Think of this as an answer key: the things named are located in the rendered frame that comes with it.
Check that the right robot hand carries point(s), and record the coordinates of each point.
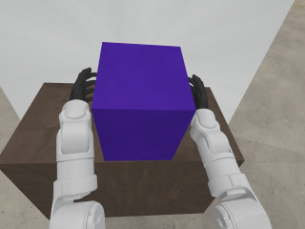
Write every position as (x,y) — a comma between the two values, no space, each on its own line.
(199,93)

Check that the robot left forearm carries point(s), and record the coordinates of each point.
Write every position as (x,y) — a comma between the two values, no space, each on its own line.
(74,155)

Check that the left robot hand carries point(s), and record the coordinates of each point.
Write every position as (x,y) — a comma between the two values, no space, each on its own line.
(79,91)

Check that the left robot upper arm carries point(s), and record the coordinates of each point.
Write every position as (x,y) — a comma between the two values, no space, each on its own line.
(79,215)

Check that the right robot upper arm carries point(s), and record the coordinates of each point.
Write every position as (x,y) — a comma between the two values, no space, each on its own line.
(243,213)

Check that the robot right forearm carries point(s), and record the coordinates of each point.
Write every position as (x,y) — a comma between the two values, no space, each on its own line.
(225,179)

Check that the carton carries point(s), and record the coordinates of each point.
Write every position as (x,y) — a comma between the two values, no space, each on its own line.
(142,102)

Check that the pedestal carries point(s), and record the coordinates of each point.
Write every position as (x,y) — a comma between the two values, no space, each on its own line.
(125,188)

